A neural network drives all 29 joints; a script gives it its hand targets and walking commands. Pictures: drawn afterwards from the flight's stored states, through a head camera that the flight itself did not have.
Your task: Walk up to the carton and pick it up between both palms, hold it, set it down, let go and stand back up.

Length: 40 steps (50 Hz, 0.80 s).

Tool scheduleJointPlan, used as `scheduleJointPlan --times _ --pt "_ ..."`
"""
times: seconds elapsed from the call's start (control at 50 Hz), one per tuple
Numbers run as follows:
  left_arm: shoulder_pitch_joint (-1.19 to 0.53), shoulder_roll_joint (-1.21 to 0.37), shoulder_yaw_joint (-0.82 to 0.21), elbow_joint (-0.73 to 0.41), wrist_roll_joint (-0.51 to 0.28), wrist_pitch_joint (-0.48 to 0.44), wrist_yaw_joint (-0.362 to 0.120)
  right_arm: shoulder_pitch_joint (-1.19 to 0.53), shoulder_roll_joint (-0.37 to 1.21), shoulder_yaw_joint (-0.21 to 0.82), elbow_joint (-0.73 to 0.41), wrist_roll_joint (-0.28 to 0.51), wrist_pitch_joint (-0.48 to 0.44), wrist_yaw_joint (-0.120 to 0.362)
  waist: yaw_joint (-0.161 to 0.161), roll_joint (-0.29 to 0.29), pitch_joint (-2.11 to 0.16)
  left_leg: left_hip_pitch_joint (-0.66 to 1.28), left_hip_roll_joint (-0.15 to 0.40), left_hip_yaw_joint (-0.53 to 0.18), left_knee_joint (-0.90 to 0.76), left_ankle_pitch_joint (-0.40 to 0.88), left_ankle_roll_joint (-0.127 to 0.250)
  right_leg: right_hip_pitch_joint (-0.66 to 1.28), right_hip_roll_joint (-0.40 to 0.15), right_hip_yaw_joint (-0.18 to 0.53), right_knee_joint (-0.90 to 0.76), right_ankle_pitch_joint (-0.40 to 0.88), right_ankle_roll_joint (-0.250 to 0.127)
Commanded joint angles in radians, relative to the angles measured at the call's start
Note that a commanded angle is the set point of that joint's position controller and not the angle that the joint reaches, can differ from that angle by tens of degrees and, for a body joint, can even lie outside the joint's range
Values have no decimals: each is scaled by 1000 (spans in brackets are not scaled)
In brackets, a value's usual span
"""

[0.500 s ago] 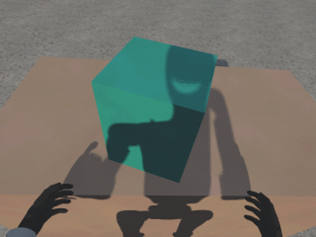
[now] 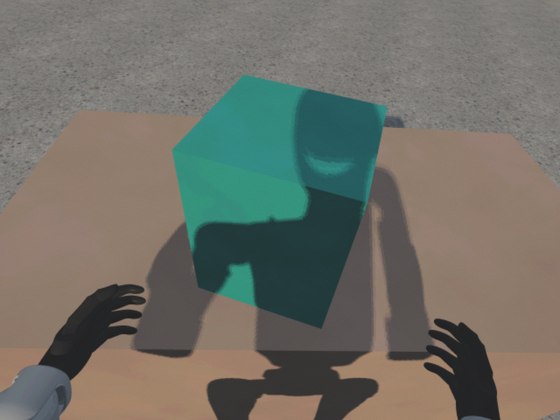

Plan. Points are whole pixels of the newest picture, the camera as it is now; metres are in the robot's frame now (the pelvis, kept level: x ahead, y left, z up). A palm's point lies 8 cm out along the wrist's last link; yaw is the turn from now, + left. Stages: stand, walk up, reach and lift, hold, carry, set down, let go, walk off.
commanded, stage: reach and lift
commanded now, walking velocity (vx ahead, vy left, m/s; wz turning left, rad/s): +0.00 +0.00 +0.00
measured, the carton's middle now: (283, 205) +0.42 +0.00 +0.09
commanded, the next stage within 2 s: none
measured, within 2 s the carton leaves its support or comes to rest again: neither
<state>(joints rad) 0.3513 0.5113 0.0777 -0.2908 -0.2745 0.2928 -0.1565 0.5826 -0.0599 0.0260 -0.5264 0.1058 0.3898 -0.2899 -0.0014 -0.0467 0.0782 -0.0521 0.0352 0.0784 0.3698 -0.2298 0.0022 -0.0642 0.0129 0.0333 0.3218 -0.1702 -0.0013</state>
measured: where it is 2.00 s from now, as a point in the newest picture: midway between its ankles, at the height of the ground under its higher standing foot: outside the picture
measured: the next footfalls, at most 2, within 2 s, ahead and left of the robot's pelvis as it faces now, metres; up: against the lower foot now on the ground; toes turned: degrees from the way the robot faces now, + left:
none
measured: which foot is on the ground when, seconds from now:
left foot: down 0.00-1.00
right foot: down 0.00-1.00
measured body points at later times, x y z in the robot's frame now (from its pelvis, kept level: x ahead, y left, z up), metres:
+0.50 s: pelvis +0.01 +0.00 +0.00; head +0.01 +0.02 +0.45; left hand +0.28 +0.23 +0.11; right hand +0.23 -0.19 +0.11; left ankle -0.01 +0.11 -0.75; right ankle +0.01 -0.13 -0.75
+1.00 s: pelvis +0.01 +0.00 +0.00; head +0.01 +0.02 +0.45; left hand +0.35 +0.23 +0.16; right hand +0.31 -0.17 +0.14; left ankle -0.01 +0.11 -0.75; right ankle +0.01 -0.13 -0.75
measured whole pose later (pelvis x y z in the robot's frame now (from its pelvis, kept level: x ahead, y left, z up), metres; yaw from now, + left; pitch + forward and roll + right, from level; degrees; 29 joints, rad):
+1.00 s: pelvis +0.01 +0.00 +0.00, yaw +0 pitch -4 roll -1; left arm -0.34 0.51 0.09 -0.10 -0.29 0.73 -0.17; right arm -0.13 -0.11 0.02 -0.31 0.18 0.65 -0.38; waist 0.00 -0.03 0.07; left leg -0.05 0.04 0.08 0.36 -0.23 0.00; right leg -0.06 0.01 0.03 0.31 -0.17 0.00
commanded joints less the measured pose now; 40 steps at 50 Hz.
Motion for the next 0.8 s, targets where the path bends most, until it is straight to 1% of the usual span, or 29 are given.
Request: scheduleJointPlan --times 0.0,0.02,0.06,0.08,0.12,0.14,0.18,0.22,0.26,0.28,0.32,0.34,0.36,0.38,0.4,0.44,0.48,0.5,0.56,0.58,0.6,0.64,0.7,0.74,0.78 --pt "-199 167 122 -220 -53 -2 3 -147 -7 65 -303 121 0 -9 99 194 -83 -112 39 -34 -97 9 0 3 -70 57 -41 30 -40" --pt "-211 166 121 -202 -53 11 2 -154 -9 60 -299 119 10 -11 92 195 -81 -110 39 -33 -100 1 0 1 -72 58 -43 25 -40" --pt "-253 157 115 -195 -59 39 3 -200 -18 48 -311 123 22 -9 93 194 -92 -111 38 -33 -105 1 0 -6 -70 56 -41 30 -39" --pt "-270 159 111 -190 -59 54 1 -219 -22 46 -314 126 31 -12 88 193 -90 -121 38 -36 -108 -5 2 -1 -69 57 -40 32 -39" --pt "-304 155 118 -179 -53 87 -1 -251 -31 40 -307 130 48 -15 87 197 -101 -111 35 -33 -107 16 2 -1 -67 58 -39 60 -38" --pt "-305 157 122 -161 -50 102 -4 -258 -37 39 -299 130 54 -18 81 188 -107 -108 33 -31 -108 20 3 10 -67 56 -40 71 -35" --pt "-354 158 131 -155 -48 126 -7 -305 -48 28 -292 137 75 -22 75 187 -112 -99 32 -28 -109 35 2 8 -64 57 -42 89 -30" --pt "-355 152 142 -153 -43 150 -13 -311 -62 21 -278 141 92 -29 62 175 -118 -82 29 -27 -103 89 -3 26 -61 54 -39 157 -23" --pt "-411 164 158 -146 -39 167 -16 -370 -70 19 -265 144 108 -33 59 180 -138 -77 25 -26 -101 90 -3 30 -63 56 -38 170 -17" --pt "-423 159 155 -153 -39 173 -16 -386 -76 8 -260 147 116 -34 51 179 -139 -75 26 -26 -101 103 -6 34 -61 54 -36 183 -16" --pt "-452 158 163 -176 -37 184 -12 -421 -89 1 -253 155 131 -35 50 181 -158 -72 26 -28 -98 125 -9 41 -58 52 -33 196 -16" --pt "-477 157 161 -165 -41 191 -12 -441 -94 -12 -240 150 137 -38 37 170 -166 -72 24 -25 -99 127 -8 48 -57 51 -32 204 -12" --pt "-501 160 163 -168 -42 198 -10 -465 -100 -20 -236 152 144 -39 33 178 -177 -70 23 -25 -98 131 -10 45 -58 53 -30 214 -10" --pt "-510 155 162 -159 -39 205 -10 -477 -101 -25 -219 150 150 -41 23 174 -169 -71 23 -25 -96 141 -11 51 -57 53 -29 233 -10" --pt "-520 156 170 -151 -35 213 -12 -488 -106 -24 -207 153 155 -44 22 167 -176 -66 21 -25 -94 153 -11 59 -57 52 -28 250 -6" --pt "-554 153 172 -144 -26 229 -14 -514 -111 -35 -179 155 168 -50 9 172 -181 -59 19 -23 -90 168 -14 66 -56 50 -27 273 -3" --pt "-602 158 173 -137 -25 251 -14 -576 -131 -53 -166 162 172 -54 0 179 -197 -57 19 -24 -82 186 -20 76 -53 46 -23 295 -3" --pt "-616 153 175 -126 -22 258 -16 -594 -135 -61 -153 163 176 -56 -5 172 -201 -53 17 -23 -83 193 -20 77 -51 45 -23 303 0" --pt "-680 151 174 -89 -10 291 -19 -659 -149 -83 -109 165 193 -63 -21 176 -196 -54 18 -21 -84 187 -23 82 -48 38 -24 302 -1" --pt "-703 151 178 -86 -12 295 -19 -682 -157 -86 -106 166 195 -64 -23 165 -208 -54 16 -21 -82 189 -21 86 -47 38 -23 311 0" --pt "-717 155 178 -77 -7 303 -19 -699 -163 -86 -89 167 198 -66 -25 169 -221 -48 14 -19 -79 192 -21 91 -49 39 -20 320 1" --pt "-755 153 172 -51 7 323 -24 -730 -170 -107 -43 165 207 -75 -45 169 -217 -30 13 -18 -75 211 -26 96 -43 34 -24 336 2" --pt "-820 159 166 -48 10 343 -23 -798 -179 -122 -24 178 211 -79 -62 175 -243 -23 10 -18 -68 227 -31 107 -39 29 -21 355 2" --pt "-858 162 162 -47 6 356 -20 -846 -187 -134 -17 184 211 -82 -70 167 -268 -23 7 -19 -60 258 -34 114 -34 25 -14 393 4" --pt "-910 164 152 -26 -3 364 -21 -900 -194 -145 -1 187 213 -83 -83 165 -271 -26 3 -18 -58 249 -34 113 -34 24 -16 392 5"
